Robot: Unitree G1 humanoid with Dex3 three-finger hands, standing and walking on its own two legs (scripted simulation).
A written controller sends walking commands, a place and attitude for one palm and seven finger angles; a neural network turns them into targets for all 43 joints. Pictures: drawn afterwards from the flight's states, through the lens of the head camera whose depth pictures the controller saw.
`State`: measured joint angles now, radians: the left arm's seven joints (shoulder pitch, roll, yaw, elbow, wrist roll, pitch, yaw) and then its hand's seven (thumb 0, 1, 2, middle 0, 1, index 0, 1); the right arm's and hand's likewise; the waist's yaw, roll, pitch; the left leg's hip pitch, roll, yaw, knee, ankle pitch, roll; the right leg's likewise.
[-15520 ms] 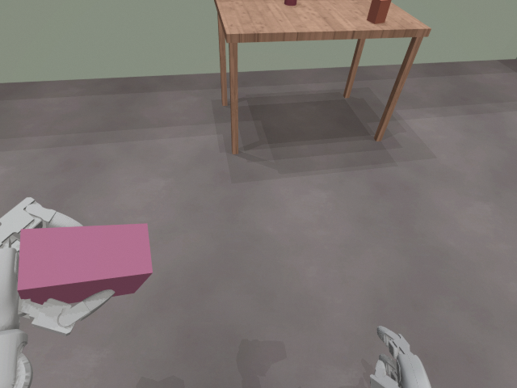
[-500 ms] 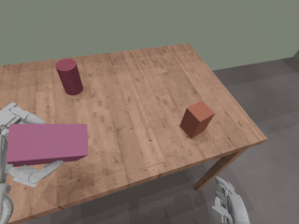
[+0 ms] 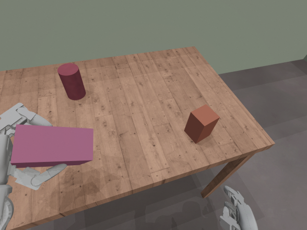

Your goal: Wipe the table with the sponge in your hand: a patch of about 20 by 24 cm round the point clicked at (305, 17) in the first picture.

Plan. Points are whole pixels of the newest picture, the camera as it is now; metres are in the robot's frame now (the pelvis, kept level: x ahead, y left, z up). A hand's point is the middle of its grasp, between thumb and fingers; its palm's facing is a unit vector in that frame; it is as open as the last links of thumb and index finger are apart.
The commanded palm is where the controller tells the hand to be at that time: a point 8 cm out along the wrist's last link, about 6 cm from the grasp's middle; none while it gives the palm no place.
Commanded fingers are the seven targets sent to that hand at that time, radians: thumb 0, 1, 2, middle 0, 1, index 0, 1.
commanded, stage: turn the palm down, sponge in hand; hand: left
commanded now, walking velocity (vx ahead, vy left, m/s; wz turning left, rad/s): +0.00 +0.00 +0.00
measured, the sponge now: (64, 148) +0.24 +0.21 +0.13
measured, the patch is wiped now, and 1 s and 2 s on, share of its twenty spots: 0.00 0.00 0.00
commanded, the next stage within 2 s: none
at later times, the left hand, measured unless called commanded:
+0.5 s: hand (29, 155) +0.20 +0.25 +0.16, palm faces +0.47 -0.58 -0.67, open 10.2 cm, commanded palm +0.17 +0.27 +0.18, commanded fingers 0.00 0.10 1.30 -1.20 -1.60 -1.20 -1.60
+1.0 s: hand (36, 161) +0.21 +0.25 +0.13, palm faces +0.26 -0.36 -0.90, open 10.2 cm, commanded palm +0.18 +0.24 +0.18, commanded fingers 0.00 0.10 1.30 -1.20 -1.60 -1.20 -1.60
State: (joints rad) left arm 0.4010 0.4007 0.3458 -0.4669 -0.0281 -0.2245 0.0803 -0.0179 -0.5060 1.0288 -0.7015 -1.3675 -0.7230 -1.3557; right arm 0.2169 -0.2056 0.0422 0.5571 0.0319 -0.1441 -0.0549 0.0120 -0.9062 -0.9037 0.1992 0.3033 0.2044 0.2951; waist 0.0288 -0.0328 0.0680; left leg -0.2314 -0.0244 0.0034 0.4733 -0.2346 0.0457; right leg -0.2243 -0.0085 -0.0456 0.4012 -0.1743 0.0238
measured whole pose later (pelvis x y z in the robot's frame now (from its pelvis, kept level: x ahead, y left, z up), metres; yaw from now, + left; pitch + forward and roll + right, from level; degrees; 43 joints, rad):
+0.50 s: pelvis +0.00 -0.05 -0.02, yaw +3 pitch +1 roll -1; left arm 0.36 0.54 0.40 -0.43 0.13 -0.04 0.10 -0.02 -0.51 1.03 -0.71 -1.36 -0.73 -1.35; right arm 0.15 -0.24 0.03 0.60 -0.01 -0.06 -0.04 0.01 -0.91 -0.90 0.20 0.30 0.20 0.30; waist 0.09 0.02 0.00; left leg -0.35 0.01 -0.07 0.67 -0.33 -0.02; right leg -0.34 0.03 -0.10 0.64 -0.31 -0.06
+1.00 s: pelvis +0.00 -0.07 -0.02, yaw +1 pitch +0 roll +1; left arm 0.37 0.65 0.31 -0.34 0.32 0.20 0.05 -0.01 -0.51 1.03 -0.71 -1.35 -0.73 -1.34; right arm 0.19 -0.31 0.00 0.57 0.05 0.03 -0.12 0.01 -0.91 -0.90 0.20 0.30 0.20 0.29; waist 0.08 0.08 -0.03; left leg -0.34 0.02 -0.04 0.67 -0.34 -0.02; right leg -0.37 0.04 -0.07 0.69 -0.33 -0.08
